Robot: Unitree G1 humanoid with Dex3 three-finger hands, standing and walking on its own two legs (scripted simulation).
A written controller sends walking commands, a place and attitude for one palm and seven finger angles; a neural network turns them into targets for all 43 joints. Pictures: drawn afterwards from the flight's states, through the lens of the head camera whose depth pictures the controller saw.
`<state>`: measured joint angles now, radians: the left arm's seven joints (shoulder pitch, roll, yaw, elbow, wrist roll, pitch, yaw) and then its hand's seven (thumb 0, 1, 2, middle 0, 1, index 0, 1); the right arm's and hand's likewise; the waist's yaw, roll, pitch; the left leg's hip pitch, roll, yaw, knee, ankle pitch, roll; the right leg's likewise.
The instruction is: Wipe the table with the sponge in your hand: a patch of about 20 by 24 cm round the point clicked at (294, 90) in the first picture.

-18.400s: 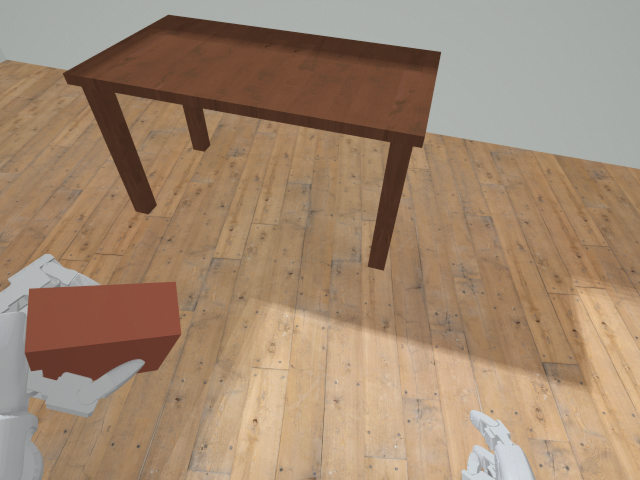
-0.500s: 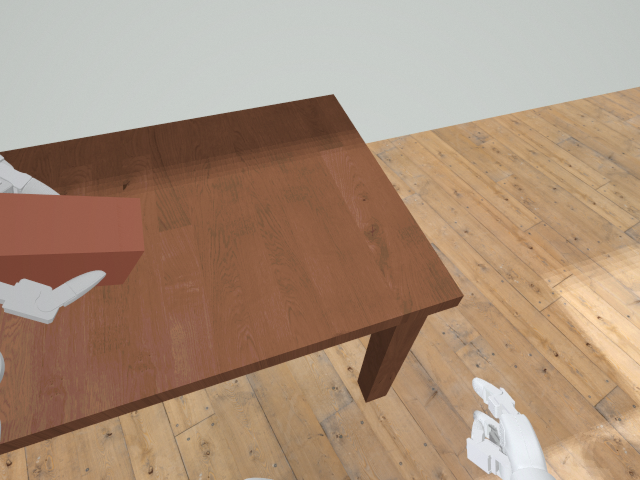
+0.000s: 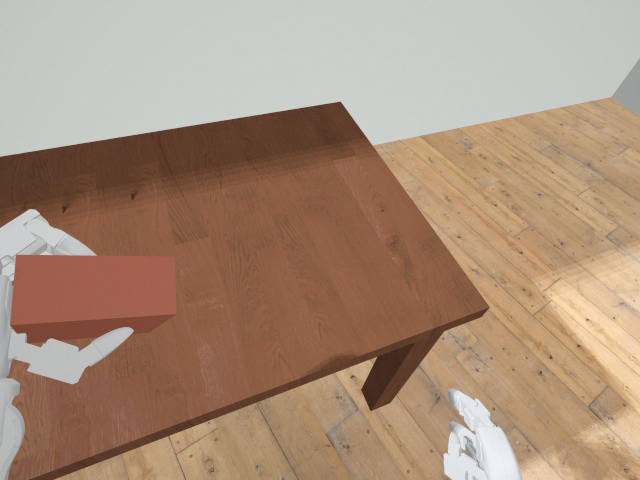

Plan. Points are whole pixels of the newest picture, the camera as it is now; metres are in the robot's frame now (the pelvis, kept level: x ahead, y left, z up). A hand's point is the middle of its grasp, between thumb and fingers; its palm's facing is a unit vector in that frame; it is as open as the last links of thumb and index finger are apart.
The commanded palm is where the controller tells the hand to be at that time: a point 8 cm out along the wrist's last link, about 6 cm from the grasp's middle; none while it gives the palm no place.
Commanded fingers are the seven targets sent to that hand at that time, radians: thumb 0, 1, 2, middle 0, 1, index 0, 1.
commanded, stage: come to a stop and stand still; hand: left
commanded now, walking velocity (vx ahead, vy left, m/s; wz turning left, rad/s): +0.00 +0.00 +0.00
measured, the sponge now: (117, 301) +0.24 +0.23 +0.14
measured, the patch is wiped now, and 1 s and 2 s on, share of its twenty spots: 0.00 0.00 0.00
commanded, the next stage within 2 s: look again from close up in 0.22 s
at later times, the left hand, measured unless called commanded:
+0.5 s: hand (102, 325) +0.21 +0.22 +0.15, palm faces +0.37 -0.84 -0.40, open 9.6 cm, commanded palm +0.15 +0.25 +0.18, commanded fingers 0.00 0.10 1.30 -1.20 -1.60 -1.20 -1.60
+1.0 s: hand (138, 334) +0.20 +0.19 +0.15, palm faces +0.35 -0.85 -0.40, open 9.6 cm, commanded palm +0.15 +0.23 +0.18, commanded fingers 0.00 0.10 1.30 -1.20 -1.60 -1.20 -1.60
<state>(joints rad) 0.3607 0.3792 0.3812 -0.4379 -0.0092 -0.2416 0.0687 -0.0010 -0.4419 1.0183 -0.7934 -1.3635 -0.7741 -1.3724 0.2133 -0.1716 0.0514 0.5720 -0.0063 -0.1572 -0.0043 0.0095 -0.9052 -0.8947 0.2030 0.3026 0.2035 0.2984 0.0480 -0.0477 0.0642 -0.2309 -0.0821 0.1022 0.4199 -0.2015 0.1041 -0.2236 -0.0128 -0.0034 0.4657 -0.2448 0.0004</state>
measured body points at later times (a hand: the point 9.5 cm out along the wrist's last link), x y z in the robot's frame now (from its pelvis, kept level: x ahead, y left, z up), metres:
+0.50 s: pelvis -0.01 -0.03 +0.00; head +0.01 -0.02 +0.45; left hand +0.18 +0.27 +0.18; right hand +0.18 -0.25 -0.07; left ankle +0.02 +0.04 -0.74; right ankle +0.00 -0.13 -0.74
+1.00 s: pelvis -0.01 -0.06 +0.00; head -0.01 -0.05 +0.45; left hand +0.18 +0.23 +0.17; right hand +0.17 -0.28 -0.07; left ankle +0.02 +0.04 -0.74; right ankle +0.00 -0.13 -0.74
